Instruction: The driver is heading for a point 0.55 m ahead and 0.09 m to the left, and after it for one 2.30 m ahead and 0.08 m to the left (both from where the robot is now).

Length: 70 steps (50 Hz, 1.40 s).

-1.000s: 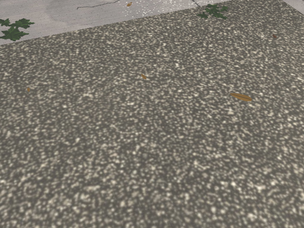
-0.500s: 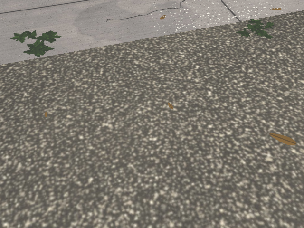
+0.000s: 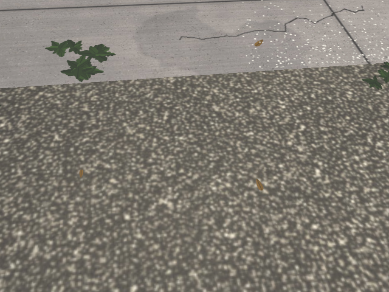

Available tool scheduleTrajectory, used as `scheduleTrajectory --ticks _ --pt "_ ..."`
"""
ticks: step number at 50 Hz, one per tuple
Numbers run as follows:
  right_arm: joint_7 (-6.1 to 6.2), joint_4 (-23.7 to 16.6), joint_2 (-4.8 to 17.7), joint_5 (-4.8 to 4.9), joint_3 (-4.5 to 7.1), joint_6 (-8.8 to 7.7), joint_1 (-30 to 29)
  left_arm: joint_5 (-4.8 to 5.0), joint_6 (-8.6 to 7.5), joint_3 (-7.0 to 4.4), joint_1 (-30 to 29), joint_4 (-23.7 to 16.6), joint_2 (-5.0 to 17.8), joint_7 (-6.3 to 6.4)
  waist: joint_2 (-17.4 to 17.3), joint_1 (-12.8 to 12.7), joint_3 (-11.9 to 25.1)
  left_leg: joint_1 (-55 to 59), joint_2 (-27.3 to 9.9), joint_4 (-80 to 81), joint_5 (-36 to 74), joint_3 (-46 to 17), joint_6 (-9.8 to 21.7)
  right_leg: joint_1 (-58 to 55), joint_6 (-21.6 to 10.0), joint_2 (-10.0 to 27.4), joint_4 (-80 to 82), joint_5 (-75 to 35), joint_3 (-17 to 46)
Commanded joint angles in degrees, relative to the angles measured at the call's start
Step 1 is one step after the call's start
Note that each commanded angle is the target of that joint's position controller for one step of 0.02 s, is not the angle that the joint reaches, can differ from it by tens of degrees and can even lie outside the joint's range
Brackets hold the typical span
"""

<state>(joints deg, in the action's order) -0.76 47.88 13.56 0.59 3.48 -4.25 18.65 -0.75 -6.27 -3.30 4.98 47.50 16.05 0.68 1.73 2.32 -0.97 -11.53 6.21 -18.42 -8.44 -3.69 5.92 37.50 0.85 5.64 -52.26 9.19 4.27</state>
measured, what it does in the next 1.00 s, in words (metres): walks ahead, turning left: right foot, then left foot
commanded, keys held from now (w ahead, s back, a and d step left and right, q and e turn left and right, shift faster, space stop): w+q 0.66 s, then w+e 0.12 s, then e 0.22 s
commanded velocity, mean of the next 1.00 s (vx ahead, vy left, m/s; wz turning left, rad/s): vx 0.46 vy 0.00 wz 0.39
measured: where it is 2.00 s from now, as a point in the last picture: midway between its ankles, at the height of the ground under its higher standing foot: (154, 178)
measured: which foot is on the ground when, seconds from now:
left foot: down 0.00-0.26, up 0.28-0.76, down 0.78-1.00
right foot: up 0.00-0.24, down 0.26-0.80, up 0.82-1.00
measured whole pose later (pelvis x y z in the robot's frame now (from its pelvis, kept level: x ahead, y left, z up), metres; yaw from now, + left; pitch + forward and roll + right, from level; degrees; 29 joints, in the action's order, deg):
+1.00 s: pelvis +0.49 +0.11 +0.00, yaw +22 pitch +1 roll +0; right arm -1.0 41.7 13.9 -1.4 3.4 -4.2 12.1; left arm 1.4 -1.6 -3.9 11.7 49.8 17.7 0.5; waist 2.4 -0.2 -3.5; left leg -13.9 0.1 -22.1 -9.6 7.2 3.3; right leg 33.9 2.6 4.8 -63.5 19.2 2.7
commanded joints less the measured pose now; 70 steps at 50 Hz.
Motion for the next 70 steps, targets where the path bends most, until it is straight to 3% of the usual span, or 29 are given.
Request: scheduleTrajectory --ticks 1,8,12,13,14,15,16,17,19,22,30,34,36,38,39,40,41,42,45,50,55,60,63,64,65,66,67,68,70 --pt "1.32 -3.9 9.9 0.41 2.44 -0.67 0.2 0.00 -0.20 -0.72 -3.4 -4.1 2.7 0.11 -5.2 -0.7 0.9 -1.6 -12.4 7.2 9.7 -11.0 8.0 -1.8 1.1 -2.3 11.5 -10.6 -1.0" --pt "1.97 -2.5 9.7 0.95 2.61 0.38 4.8 1.01 -1.64 -0.66 -12.1 -8.6 4.1 -1.49 -6.8 2.0 0.0 5.4 -14.3 1.1 5.5 -17.6 5.8 -5.6 -0.1 -5.4 25.2 -12.2 0.4" --pt "2.25 -4.5 8.8 0.56 2.40 1.25 1.6 0.76 -2.86 -2.30 -0.9 -6.4 7.7 -1.36 -8.8 -4.2 5.5 5.1 -11.5 -10.4 14.8 -19.3 3.2 -23.6 -3.8 -5.4 29.4 -6.7 -0.8" --pt "1.87 -6.1 6.3 -0.20 1.37 1.01 -0.1 -0.01 -2.88 -3.20 8.5 -5.2 10.6 -0.88 -5.1 -8.7 13.2 -2.4 -8.2 -24.6 10.7 -15.2 1.2 -39.1 -7.5 2.7 27.2 -5.7 6.0" --pt "1.69 -7.1 2.1 0.93 0.12 0.31 8.0 -0.67 -2.01 -4.49 15.9 -4.0 15.3 -0.55 11.5 -6.7 22.0 -23.2 0.2 -43.7 -14.2 -7.5 -3.4 -61.4 -16.8 16.5 28.6 0.1 29.0" --pt "1.81 -6.7 6.3 1.81 0.45 0.05 9.9 0.79 -1.52 -3.66 15.7 -3.7 11.2 -0.88 14.9 -6.3 21.4 -32.6 -3.3 -53.5 -25.2 -7.6 -3.8 -61.6 -18.1 20.2 32.8 11.1 40.4" --pt "1.81 -6.7 10.8 1.82 1.64 0.35 4.8 1.09 -1.17 -2.48 12.4 -4.9 6.6 -0.80 7.4 -7.3 12.7 -35.2 -6.1 -56.6 -20.5 -7.7 -4.2 -53.7 -15.1 17.5 34.2 13.1 32.3" --pt "1.88 -7.5 10.8 1.26 1.85 0.75 0.9 0.73 -0.67 -1.91 9.2 -5.4 5.3 -0.78 2.4 -6.5 7.3 -33.6 -8.5 -56.0 -15.7 -5.3 -4.5 -45.3 -12.8 14.8 35.3 8.4 23.6" --pt "1.47 -8.7 8.8 0.58 2.12 1.22 -1.6 0.05 -0.41 -1.12 5.9 -4.8 3.4 -1.00 2.6 -3.8 1.7 -29.7 -11.6 -51.1 -10.9 -4.3 -4.5 -34.1 -10.9 10.1 39.0 -0.2 13.5" --pt "0.99 -10.0 5.5 1.05 1.59 2.19 -1.6 0.40 -1.07 -1.73 6.1 -3.4 4.7 -1.32 3.7 -2.7 0.7 -28.2 -13.1 -48.0 -7.6 -2.4 -4.8 -29.9 -11.8 8.8 42.7 -7.0 5.5" --pt "-0.97 -14.6 4.1 0.77 0.65 1.58 -13.2 0.82 -0.12 -2.65 9.1 -1.1 8.6 -0.62 1.4 -6.0 -1.2 -28.5 -12.4 -26.4 10.9 1.8 -4.7 -34.2 -10.1 7.9 43.1 -16.0 -8.7" --pt "-2.20 -17.9 3.7 0.90 0.28 1.62 -19.2 1.91 1.18 -2.92 13.3 0.7 10.3 -0.67 1.2 -7.7 -3.5 -27.9 -11.0 -19.7 6.2 4.5 -3.0 -39.5 -9.4 10.4 41.3 -18.2 -10.3" --pt "-2.30 -18.6 4.4 0.61 0.61 1.48 -18.8 2.55 1.84 -2.92 14.4 1.9 11.2 -0.89 2.2 -5.7 -3.1 -23.2 -8.2 -17.0 -0.7 6.1 -0.9 -41.3 -9.5 11.5 37.8 -29.8 -10.1" --pt "-1.92 -16.0 8.3 0.09 2.63 1.32 -8.4 3.11 2.53 -2.78 13.2 2.8 12.5 -0.68 3.3 1.8 3.0 -7.0 -4.4 -11.2 -0.3 8.7 1.9 -40.1 -8.2 9.9 24.4 -45.4 -12.0" --pt "-1.10 -13.1 11.7 -0.19 4.24 1.38 1.0 2.87 2.40 -1.91 13.4 2.8 10.9 -0.57 2.2 6.2 8.7 9.9 -6.0 -11.3 4.7 6.3 3.6 -30.9 -6.3 7.4 12.3 -39.8 -12.8" --pt "0.06 -12.2 18.7 -2.00 5.44 1.39 7.9 1.03 1.40 0.41 16.7 0.4 4.4 -1.30 -10.4 5.5 18.4 34.2 -24.2 -12.8 12.0 -17.4 11.3 -8.0 -2.3 -0.4 -11.6 -6.3 -12.5" --pt "0.21 -12.9 16.8 -2.07 4.45 1.21 7.7 1.95 0.00 0.72 18.0 1.7 4.5 -1.79 -13.4 4.9 27.9 36.7 -33.6 -4.9 21.3 -36.2 17.1 -1.0 -1.0 -7.1 -24.4 27.1 -0.9" --pt "-0.18 -13.0 13.2 -2.28 3.15 0.91 4.5 4.08 -0.09 -1.22 12.6 0.8 10.2 -1.83 -7.3 5.7 20.9 29.2 -30.8 -5.3 31.4 -24.6 13.6 1.4 -1.0 -4.5 -26.9 24.9 3.5" --pt "-0.67 -11.9 7.0 -0.78 1.49 -0.16 -6.0 2.41 2.26 -1.36 11.6 1.1 7.1 -0.63 -6.8 -1.8 6.8 8.5 -22.6 -1.4 33.0 -4.2 7.1 -2.4 0.4 1.3 -16.0 16.2 0.2" --pt "0.80 -9.9 7.6 -2.28 1.93 -1.41 -11.6 1.75 5.63 -1.35 13.1 0.5 3.5 0.38 -7.8 -5.7 3.6 -1.8 -21.4 5.0 34.8 6.7 7.1 -7.0 2.8 0.2 -9.4 4.9 -1.3" --pt "3.01 -7.7 9.4 -1.48 2.49 0.54 -10.6 1.11 5.71 -0.90 5.8 -3.8 2.5 -1.48 -7.1 -2.8 3.6 2.7 -21.5 4.1 28.8 12.0 6.1 -8.1 2.0 0.1 5.8 -5.2 -4.1" --pt "2.50 -5.6 12.0 0.20 3.73 1.72 -8.4 1.65 7.09 -1.81 0.6 -7.9 4.4 -2.90 -6.6 -1.0 1.2 8.8 -27.1 3.5 7.6 8.3 5.4 -4.6 -1.9 0.5 10.1 5.5 -5.0" --pt "2.47 -5.0 12.8 1.07 4.17 2.12 -9.0 1.83 6.57 -2.19 2.5 -8.3 4.1 -3.32 -5.8 -2.8 0.8 10.1 -26.5 -2.8 9.4 9.8 2.8 -9.0 -5.0 -2.2 16.1 8.9 -9.3" --pt "2.46 -5.0 12.2 1.17 4.06 2.19 -9.5 1.93 6.19 -3.04 7.3 -6.7 4.9 -3.06 -4.4 -5.2 3.2 7.4 -23.5 -10.5 14.6 13.0 0.9 -17.8 -6.6 -5.4 20.4 6.1 -11.6" --pt "2.41 -5.5 9.7 0.46 3.34 2.06 -9.5 2.30 5.89 -5.26 16.2 -4.1 9.7 -2.28 1.5 -8.2 7.7 0.0 -18.9 -26.4 15.5 16.7 -2.4 -31.0 -10.0 -4.3 23.2 2.8 -5.5" --pt "2.16 -10.0 5.4 -1.15 1.83 0.99 -11.5 2.37 5.23 -7.28 19.9 -4.1 18.5 -1.47 17.3 -7.2 8.1 -26.4 -7.6 -48.2 -12.3 16.9 -8.1 -46.3 -20.9 9.7 29.8 1.7 25.1" --pt "1.35 -10.8 6.6 -0.31 1.57 -1.04 -15.2 1.53 3.90 -5.93 20.6 -5.7 15.6 -2.11 13.4 -9.3 12.5 -38.1 -3.8 -57.2 -26.7 2.5 -7.8 -52.4 -25.7 14.4 37.7 6.9 39.6" --pt "0.15 -11.2 9.0 1.51 2.13 -2.50 -16.8 1.42 2.91 -4.64 18.8 -6.2 11.5 -2.22 9.5 -8.9 9.2 -42.1 -6.9 -58.0 -23.5 -0.5 -5.9 -51.8 -23.6 14.2 37.3 5.1 33.9" --pt "-0.09 -9.9 9.4 -0.14 2.34 -3.31 -16.5 2.41 2.71 -3.34 13.5 -7.4 7.2 -1.90 1.1 -5.3 4.8 -37.3 -10.9 -48.8 -14.9 -0.5 -4.6 -42.1 -18.7 10.1 35.9 -1.8 22.3"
